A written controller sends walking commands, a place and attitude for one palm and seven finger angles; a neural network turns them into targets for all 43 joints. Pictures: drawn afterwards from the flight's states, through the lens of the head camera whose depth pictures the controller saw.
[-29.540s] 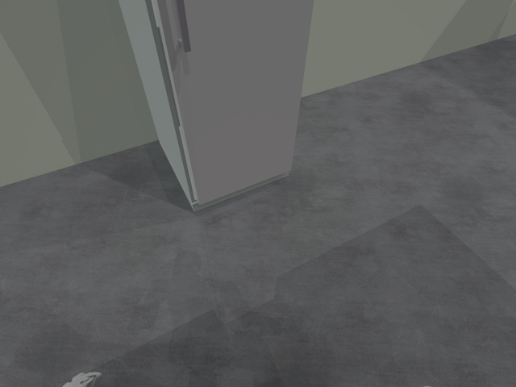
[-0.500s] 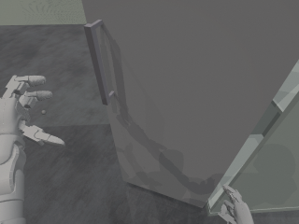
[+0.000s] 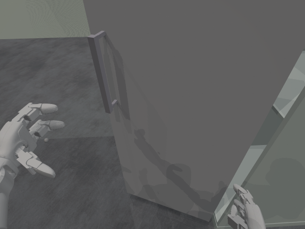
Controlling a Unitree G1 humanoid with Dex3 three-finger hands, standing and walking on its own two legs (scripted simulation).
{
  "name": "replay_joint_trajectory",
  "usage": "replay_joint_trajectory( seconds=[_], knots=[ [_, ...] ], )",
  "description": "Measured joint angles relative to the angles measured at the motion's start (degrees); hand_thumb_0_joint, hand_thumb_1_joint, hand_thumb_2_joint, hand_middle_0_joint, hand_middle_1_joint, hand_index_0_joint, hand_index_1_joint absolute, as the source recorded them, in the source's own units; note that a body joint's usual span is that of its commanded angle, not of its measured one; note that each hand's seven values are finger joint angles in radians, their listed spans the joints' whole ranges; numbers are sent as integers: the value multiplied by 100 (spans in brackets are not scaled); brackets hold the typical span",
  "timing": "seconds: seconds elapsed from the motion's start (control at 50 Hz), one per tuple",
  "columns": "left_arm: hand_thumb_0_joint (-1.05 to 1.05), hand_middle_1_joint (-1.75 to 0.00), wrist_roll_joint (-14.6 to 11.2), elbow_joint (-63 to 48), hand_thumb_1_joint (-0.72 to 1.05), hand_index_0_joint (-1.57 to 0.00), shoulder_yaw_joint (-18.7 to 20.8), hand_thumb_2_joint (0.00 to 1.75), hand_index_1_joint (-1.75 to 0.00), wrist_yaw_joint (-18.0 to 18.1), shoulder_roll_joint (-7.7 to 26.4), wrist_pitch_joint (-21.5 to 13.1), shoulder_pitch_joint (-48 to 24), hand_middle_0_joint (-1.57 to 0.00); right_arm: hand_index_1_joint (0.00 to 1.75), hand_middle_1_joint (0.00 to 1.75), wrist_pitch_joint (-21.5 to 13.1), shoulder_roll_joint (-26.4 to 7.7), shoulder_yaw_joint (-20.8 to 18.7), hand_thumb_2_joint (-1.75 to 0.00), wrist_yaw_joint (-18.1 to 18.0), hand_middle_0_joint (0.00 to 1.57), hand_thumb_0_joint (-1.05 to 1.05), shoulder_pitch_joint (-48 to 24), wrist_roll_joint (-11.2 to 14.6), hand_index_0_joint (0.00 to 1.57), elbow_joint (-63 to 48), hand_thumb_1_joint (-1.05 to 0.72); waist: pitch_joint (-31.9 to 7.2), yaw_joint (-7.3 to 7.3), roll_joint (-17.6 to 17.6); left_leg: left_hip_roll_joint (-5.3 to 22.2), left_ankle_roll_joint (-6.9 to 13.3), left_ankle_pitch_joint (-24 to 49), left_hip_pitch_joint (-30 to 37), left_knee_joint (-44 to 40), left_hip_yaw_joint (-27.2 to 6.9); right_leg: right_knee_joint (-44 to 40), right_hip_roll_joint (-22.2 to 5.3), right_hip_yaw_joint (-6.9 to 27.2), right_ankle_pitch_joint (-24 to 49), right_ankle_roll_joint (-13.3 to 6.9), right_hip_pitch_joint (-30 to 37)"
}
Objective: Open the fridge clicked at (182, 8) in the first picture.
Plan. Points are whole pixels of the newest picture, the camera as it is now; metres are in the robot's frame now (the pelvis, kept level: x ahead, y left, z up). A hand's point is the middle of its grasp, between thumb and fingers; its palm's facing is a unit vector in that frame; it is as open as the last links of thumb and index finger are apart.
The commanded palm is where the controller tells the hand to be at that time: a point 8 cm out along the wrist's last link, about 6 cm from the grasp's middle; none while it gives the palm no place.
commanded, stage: draw the hand back to the body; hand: left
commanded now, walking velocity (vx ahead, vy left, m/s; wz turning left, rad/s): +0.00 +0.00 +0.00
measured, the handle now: (105, 76) +0.48 +0.21 +0.19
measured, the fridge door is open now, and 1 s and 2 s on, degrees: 68 68 68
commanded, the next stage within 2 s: step back with the hand held close in 1.08 s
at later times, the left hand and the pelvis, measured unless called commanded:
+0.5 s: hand (40, 143) +0.23 +0.28 +0.16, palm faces +0.45 -0.83 -0.35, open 10.8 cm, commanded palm +0.18 +0.32 +0.18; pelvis +0.02 +0.02 +0.01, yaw -2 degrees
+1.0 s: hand (36, 152) +0.21 +0.28 +0.16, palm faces +0.46 -0.81 -0.36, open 7.5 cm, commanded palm +0.16 +0.31 +0.18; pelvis +0.02 +0.01 +0.01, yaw -1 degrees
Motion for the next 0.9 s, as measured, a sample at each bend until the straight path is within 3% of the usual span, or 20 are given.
replay_joint_trajectory(
  seconds=[0.02, 0.04, 0.08, 0.14, 0.24, 0.36, 0.56, 0.74, 0.9],
  knots=[
    [-2, -113, 3, -25, -52, -25, -1, 21, -113, 7, 2, -33, 15, -25, 29, 30, -16, 14, 10, -90, -15, 20, 1, -15, -6, 20, 18, -90, 16, 6, -8, 2, -3, 1, 0, 7, -11, -1, 3, -10, 2, -3, 8],
    [-2, -112, 231, -105, -51, -25, -71, 22, -112, 248, 16, -163, 34, -26, 29, 30, -39, 32, -5, -90, 0, 20, 1, -29, -78, 20, 39, -90, 44, 10, -8, 10, -6, 3, -5, 16, -30, -25, 14, -28, 13, -8, 25],
    [-2, -110, 666, -241, -47, -25, -199, 24, -110, 1014, -7, -571, 99, -26, 29, 30, -78, 69, -29, -90, 60, 20, 1, -87, -215, 20, 105, -90, 131, -1, -10, 20, -15, 32, -13, -9, -56, -104, 31, -52, 65, -19, 47],
    [-2, -105, 1080, -507, -39, -25, -254, 27, -105, 1935, -200, -1072, 356, -25, 29, 30, -36, 125, -61, -90, 142, 20, 1, -141, -324, 20, 186, -90, 233, 2, -34, 16, -4, 102, 13, -133, -9, -198, 26, -6, 144, -9, 39],
    [-2, -96, 1436, -859, -23, -24, -453, 35, -96, 2621, -475, -1530, 858, -24, 30, 30, 123, 182, -127, -90, 177, 20, 1, -60, -412, 20, 343, -90, 320, 46, -48, -50, 47, 157, 172, -337, 87, -299, -40, 81, 172, 40, 125],
    [-1, -84, 1621, -1037, -3, -23, -569, 45, -84, 2852, -509, -1672, 1199, -24, 30, 30, 320, 241, -176, -90, 169, 20, 1, 15, -456, 20, 483, -90, 357, 56, -68, -110, 87, 150, 404, -500, 161, -412, -99, 150, 163, 87, 314],
    [0, -63, 1681, -1465, 33, -22, -620, 62, -63, 2844, -473, -1697, 1738, -23, 30, 30, 499, 259, -229, -90, 243, 20, 1, -60, -496, 20, 313, -90, 340, 2, -83, -150, 117, 120, 622, -656, 247, -569, -138, 232, 165, 133, 505],
    [0, -44, 1688, -1846, 65, -22, -649, 78, -44, 2825, -490, -1599, 2205, -22, 29, 30, 619, 256, -252, -90, 259, 20, 1, -135, -523, 20, 163, -90, 320, 74, -85, -147, 116, 104, 663, -678, 222, -665, -128, 209, 180, 137, 589],
    [1, -33, 1693, -1828, 83, -21, -649, 87, -33, 2872, -523, -1500, 2128, -21, 29, 30, 666, 283, -212, -90, 216, 20, 1, -160, -546, 20, 183, -90, 350, 144, -77, -144, 103, 138, 694, -704, 166, -710, -118, 153, 202, 119, 648]
  ],
)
